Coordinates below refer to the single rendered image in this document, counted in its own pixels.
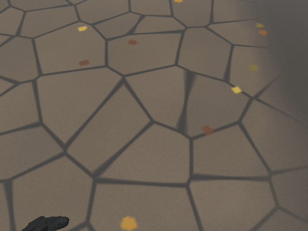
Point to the robot left hand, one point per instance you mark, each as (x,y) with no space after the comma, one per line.
(47,224)

